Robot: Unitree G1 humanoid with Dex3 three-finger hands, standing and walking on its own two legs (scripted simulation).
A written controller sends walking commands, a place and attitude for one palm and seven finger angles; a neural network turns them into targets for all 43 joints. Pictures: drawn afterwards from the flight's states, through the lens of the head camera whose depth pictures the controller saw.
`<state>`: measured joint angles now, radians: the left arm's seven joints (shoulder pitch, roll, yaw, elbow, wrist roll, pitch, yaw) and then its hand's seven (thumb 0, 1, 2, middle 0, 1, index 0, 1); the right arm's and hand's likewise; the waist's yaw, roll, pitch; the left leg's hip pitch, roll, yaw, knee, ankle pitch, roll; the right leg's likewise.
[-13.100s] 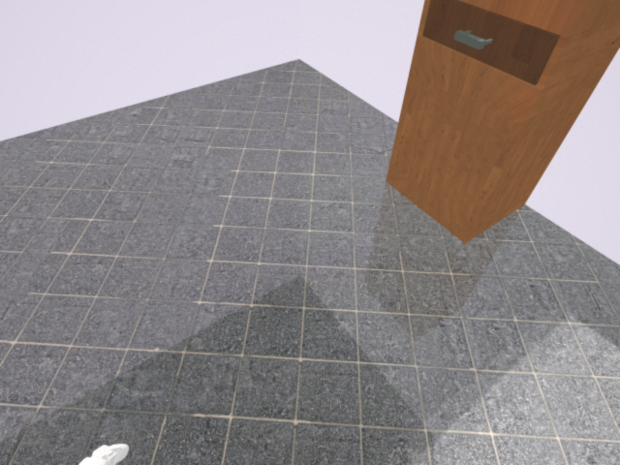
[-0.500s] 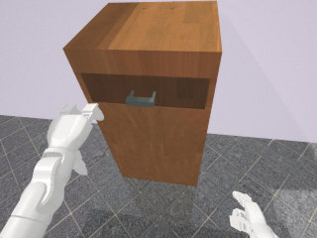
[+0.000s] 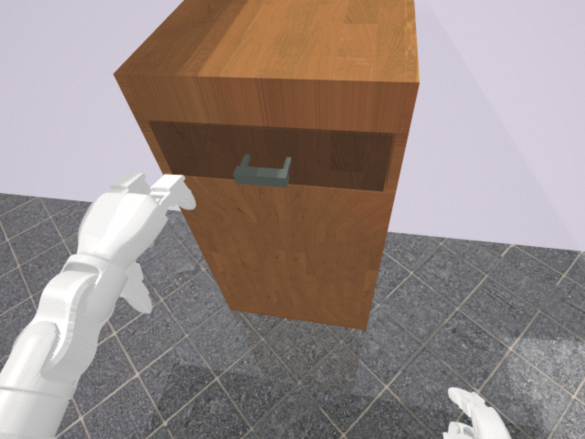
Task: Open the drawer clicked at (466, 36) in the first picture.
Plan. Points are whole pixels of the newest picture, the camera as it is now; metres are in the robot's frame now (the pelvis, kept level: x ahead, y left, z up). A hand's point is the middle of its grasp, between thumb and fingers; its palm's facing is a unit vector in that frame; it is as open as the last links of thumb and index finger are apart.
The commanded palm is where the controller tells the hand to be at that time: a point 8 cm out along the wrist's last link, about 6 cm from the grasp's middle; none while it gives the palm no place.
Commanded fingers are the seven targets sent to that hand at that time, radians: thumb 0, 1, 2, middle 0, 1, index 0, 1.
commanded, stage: raise the hand with hooked fingers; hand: left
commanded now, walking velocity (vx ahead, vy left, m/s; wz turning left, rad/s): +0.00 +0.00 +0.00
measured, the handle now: (264, 168) +0.57 +0.15 +0.01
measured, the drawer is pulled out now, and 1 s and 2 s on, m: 0.00 0.00 0.00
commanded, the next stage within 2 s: move the hooked fingers above the handle in 0.04 s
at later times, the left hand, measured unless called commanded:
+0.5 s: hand (180, 223) +0.35 +0.21 +0.11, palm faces +0.06 -0.05 -1.00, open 13.8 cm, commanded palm +0.33 +0.22 +0.17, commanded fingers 0.00 -0.50 0.30 -0.30 -1.20 -0.30 -1.20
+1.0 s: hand (212, 196) +0.41 +0.19 +0.09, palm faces +0.05 -0.04 -1.00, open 13.8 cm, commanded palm +0.40 +0.19 +0.15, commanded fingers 0.00 -0.50 0.30 -0.30 -1.20 -0.30 -1.20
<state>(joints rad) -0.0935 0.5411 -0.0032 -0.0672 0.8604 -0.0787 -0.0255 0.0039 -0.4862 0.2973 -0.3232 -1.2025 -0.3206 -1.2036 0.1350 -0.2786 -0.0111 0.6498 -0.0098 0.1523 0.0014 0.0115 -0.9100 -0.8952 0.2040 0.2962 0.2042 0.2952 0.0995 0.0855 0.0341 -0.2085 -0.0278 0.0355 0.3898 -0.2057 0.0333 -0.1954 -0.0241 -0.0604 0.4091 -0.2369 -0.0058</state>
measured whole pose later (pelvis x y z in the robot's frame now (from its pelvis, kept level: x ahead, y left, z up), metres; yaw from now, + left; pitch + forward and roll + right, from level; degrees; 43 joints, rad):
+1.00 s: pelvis +0.01 -0.01 -0.01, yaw -1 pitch +6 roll +1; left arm -0.49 0.44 -0.14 0.43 0.97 0.02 0.10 0.00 -0.49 0.30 -0.32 -1.20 -0.32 -1.20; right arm 0.19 -0.27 -0.04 0.69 0.02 0.15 -0.01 0.01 -0.91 -0.90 0.20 0.30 0.20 0.30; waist 0.04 0.07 -0.04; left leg -0.31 -0.02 0.05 0.45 -0.24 0.02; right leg -0.32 -0.02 -0.04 0.49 -0.28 -0.02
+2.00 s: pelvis +0.02 -0.01 -0.01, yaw -3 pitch +13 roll +0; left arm -0.86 0.46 -0.09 1.03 1.02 0.06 0.12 0.00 -0.48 0.30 -0.34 -1.22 -0.32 -1.21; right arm 0.32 -0.25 -0.04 0.69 0.02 0.16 -0.04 0.01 -0.91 -0.89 0.21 0.30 0.21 0.30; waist -0.08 0.06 -0.09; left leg -0.47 0.01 0.08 0.53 -0.29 0.02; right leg -0.48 0.01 -0.02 0.55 -0.30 -0.02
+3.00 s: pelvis +0.02 -0.01 -0.01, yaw +0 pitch +12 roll +0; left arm -0.85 0.41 -0.22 0.90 0.97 -0.06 0.02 0.00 -0.48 0.30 -0.32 -1.20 -0.32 -1.20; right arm 0.31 -0.27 -0.06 0.71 0.00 0.14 -0.05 0.01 -0.91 -0.89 0.21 0.30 0.21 0.30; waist -0.06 0.05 -0.08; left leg -0.47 0.00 0.03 0.55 -0.29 0.02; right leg -0.45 -0.01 -0.06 0.55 -0.31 -0.02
